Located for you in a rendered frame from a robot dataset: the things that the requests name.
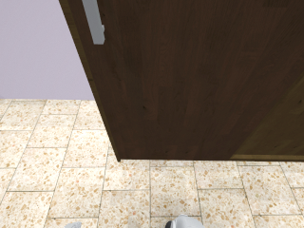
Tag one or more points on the robot right thigh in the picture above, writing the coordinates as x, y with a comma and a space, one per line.
186, 222

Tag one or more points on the wardrobe door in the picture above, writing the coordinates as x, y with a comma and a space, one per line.
190, 80
281, 132

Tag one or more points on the robot right shin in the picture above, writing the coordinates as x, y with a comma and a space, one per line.
182, 215

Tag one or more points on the handle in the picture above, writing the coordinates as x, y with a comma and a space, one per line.
94, 21

